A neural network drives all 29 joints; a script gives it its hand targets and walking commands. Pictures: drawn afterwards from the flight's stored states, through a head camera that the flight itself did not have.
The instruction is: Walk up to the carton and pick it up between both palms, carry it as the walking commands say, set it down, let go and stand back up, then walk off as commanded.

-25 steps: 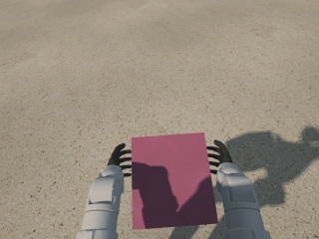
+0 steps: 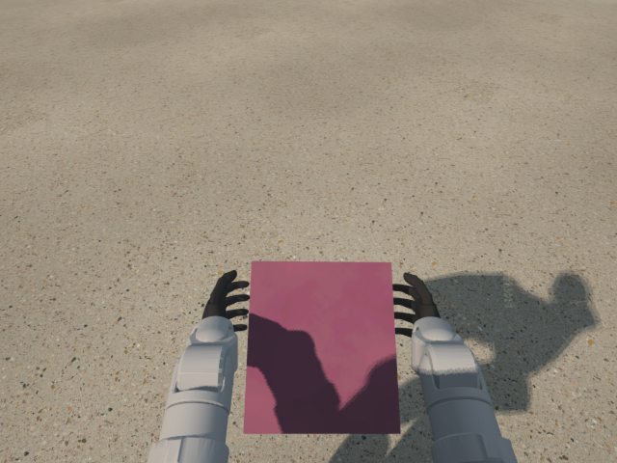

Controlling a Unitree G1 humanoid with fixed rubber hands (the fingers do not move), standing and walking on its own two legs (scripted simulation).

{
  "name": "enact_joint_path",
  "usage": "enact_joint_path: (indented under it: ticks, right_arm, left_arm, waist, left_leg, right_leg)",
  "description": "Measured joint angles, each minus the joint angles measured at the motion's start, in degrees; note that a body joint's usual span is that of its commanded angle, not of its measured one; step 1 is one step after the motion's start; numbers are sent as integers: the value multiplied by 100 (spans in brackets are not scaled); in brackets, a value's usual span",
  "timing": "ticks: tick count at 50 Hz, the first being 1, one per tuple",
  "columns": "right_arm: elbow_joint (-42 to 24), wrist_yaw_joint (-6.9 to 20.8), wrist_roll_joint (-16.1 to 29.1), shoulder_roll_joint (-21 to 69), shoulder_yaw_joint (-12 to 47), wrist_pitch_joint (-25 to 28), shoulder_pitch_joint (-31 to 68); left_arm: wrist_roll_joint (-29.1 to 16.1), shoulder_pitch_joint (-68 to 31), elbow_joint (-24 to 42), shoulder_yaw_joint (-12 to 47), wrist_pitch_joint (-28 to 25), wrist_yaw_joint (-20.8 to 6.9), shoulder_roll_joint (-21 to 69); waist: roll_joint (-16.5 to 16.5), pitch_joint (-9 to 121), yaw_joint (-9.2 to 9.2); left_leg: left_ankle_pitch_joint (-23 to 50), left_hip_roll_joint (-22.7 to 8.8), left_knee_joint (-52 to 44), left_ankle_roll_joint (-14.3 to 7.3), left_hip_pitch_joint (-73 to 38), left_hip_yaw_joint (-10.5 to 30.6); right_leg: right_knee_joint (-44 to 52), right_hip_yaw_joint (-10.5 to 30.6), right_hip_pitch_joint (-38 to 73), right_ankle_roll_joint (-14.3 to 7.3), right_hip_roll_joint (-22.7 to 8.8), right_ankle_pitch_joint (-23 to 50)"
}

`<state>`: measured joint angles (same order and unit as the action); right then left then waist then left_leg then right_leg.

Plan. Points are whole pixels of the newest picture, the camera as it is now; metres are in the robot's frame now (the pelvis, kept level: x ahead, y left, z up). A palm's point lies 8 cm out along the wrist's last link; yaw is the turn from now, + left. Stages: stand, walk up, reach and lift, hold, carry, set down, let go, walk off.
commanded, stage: carry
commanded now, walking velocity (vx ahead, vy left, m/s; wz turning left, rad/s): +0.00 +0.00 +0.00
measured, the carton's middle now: (318, 340) +0.32 +0.00 -0.07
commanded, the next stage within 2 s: hold in 1.92 s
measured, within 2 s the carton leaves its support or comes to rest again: neither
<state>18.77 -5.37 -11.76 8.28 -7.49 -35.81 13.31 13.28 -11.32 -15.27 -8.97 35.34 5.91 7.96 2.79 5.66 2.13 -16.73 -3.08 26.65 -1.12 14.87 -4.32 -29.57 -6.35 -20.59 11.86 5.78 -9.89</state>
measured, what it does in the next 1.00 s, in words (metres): steps on the spot: right foot, then left foot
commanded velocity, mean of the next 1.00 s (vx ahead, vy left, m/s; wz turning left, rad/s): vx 0.00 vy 0.00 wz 0.00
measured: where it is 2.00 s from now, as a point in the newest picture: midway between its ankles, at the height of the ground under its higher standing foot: outside the picture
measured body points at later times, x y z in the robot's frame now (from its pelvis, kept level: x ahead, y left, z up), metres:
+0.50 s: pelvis -0.01 -0.05 +0.00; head -0.02 -0.07 +0.45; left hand +0.28 +0.09 +0.03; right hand +0.28 -0.19 +0.01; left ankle +0.00 +0.12 -0.71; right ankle +0.02 -0.09 -0.74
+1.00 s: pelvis -0.01 +0.00 +0.00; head -0.01 +0.02 +0.45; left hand +0.29 +0.14 +0.02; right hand +0.28 -0.15 +0.02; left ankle -0.03 +0.09 -0.74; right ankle +0.02 -0.09 -0.74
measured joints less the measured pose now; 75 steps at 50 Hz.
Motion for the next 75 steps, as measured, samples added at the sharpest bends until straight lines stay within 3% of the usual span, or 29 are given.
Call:
enact_joint_path:
  ticks: [1,2,3,5,6,8,10,11,13,14,15,16,18,19,22,24,30,34,37,40,46,75]
  right_arm:
    - [-59,-14,-5,1,0,-15,12]
    - [-349,-80,90,-6,-1,-133,-74]
    - [-513,-96,120,-12,0,-169,-131]
    - [-457,-91,152,-23,0,-159,-180]
    - [-469,-90,222,-33,1,-206,-232]
    - [-404,-69,245,-41,-1,-249,-284]
    - [-294,-69,197,-44,-1,-249,-275]
    - [-302,-69,200,-45,-1,-250,-269]
    - [-213,-53,110,-30,-2,-187,-111]
    - [-145,-62,20,-14,-3,-101,-8]
    - [-300,-90,51,-3,-1,-76,-52]
    - [-580,-111,202,-11,46,-104,-185]
    - [-1157,-118,507,-46,166,-254,-393]
    - [-1389,-130,625,-56,193,-373,-423]
    - [-1222,-122,421,-57,190,-380,-368]
    - [-1001,-120,247,-56,192,-381,-356]
    - [-859,-160,219,-58,193,-536,-313]
    - [-843,-196,220,-59,193,-530,-213]
    - [-725,-204,172,-58,192,-476,-73]
    - [-546,-196,153,-23,194,-396,-33]
    - [-504,-62,216,-23,193,-440,-174]
    - [-563,-42,213,-44,193,-656,-272]
  left_arm:
    - [0,-7,-1,4,-12,-4,3]
    - [-108,24,137,97,79,12,0]
    - [-140,62,208,166,109,-18,-10]
    - [-146,106,154,168,162,-35,-13]
    - [-153,113,154,171,237,-34,-13]
    - [-154,118,133,170,348,-38,-13]
    - [-153,115,107,164,367,-37,-14]
    - [-153,106,126,164,368,-37,-12]
    - [-72,32,52,91,249,-59,-7]
    - [-24,-32,-34,22,129,-67,3]
    - [-44,-24,34,51,101,-47,4]
    - [-151,81,263,139,136,-2,-14]
    - [-374,324,846,288,269,47,-49]
    - [-465,386,1110,305,390,65,-42]
    - [-411,329,984,303,450,22,-38]
    - [-307,275,759,302,464,-4,-35]
    - [-261,223,662,299,653,4,-31]
    - [-260,98,662,254,650,61,-15]
    - [-167,20,645,215,611,67,-4]
    - [-62,-43,551,114,556,61,6]
    - [-59,-4,547,81,613,62,4]
    - [-35,-55,548,149,667,59,12]
  waist:
    - [-57,-4,0]
    - [-139,2,-7]
    - [-230,4,-37]
    - [-288,5,-44]
    - [-242,6,-44]
    - [-166,12,-43]
    - [-95,12,-38]
    - [-46,11,-32]
    - [-81,1,-18]
    - [-146,-26,29]
    - [-193,-51,33]
    - [-184,-50,22]
    - [-197,-36,-1]
    - [-269,-45,-11]
    - [-396,-42,-16]
    - [-284,-44,-19]
    - [-187,-44,-13]
    - [-238,-40,-10]
    - [-398,-41,-13]
    - [-339,-46,-15]
    - [-73,-46,-47]
    - [-248,-46,-47]
  left_leg:
    - [170,-44,142,-12,119,26]
    - [284,-63,409,-9,305,97]
    - [219,-97,698,34,458,148]
    - [-475,-44,1244,45,686,183]
    - [-654,32,1469,45,788,183]
    - [-730,129,1655,45,885,188]
    - [-855,168,1472,45,850,122]
    - [-934,168,1128,45,760,-3]
    - [-733,107,195,-256,448,-137]
    - [-108,39,117,-303,517,-98]
    - [501,3,230,-273,620,-49]
    - [590,8,434,-125,706,-35]
    - [293,18,697,213,755,-53]
    - [138,-32,838,314,778,-41]
    - [-507,-56,1046,307,707,5]
    - [-800,23,1310,303,764,4]
    - [-626,98,1373,280,852,12]
    - [-169,104,780,280,524,17]
    - [103,105,387,242,203,36]
    - [-46,107,325,95,139,67]
    - [-26,209,326,16,134,71]
    - [9,267,343,-65,50,70]
  right_leg:
    - [-476,88,-187,88,-8,-330]
    - [-625,228,-224,6,-67,-644]
    - [-607,225,-224,-181,-61,-644]
    - [-518,206,-213,-800,-24,-517]
    - [-433,206,-204,-938,-57,-461]
    - [-78,202,-127,-964,-92,-266]
    - [359,196,-60,-783,-101,45]
    - [504,191,-86,-535,-110,185]
    - [96,172,-440,232,-29,201]
    - [-766,182,-758,325,-22,-246]
    - [-1478,217,-939,205,-85,-585]
    - [-1779,277,-965,-9,-219,-868]
    - [-1268,327,-652,-405,-543,-1030]
    - [-884,310,-478,-576,-560,-955]
    - [-643,293,-277,-1272,-438,-651]
    - [-399,295,-114,-1466,-498,-505]
    - [319,286,140,-1479,-518,-111]
    - [332,279,153,-1647,-409,-99]
    - [311,276,147,-1657,-239,-99]
    - [286,268,125,-1628,-196,-100]
    - [286,267,148,-1546,-298,-107]
    - [197,266,207,-1486,-360,-127]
